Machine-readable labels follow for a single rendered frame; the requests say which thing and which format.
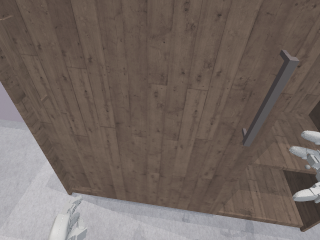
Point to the robot left hand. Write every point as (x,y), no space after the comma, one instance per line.
(63,223)

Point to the handle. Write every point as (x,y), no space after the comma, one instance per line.
(16,60)
(284,74)

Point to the wardrobe door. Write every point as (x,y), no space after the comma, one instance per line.
(52,116)
(158,91)

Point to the robot right hand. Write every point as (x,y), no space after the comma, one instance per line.
(313,158)

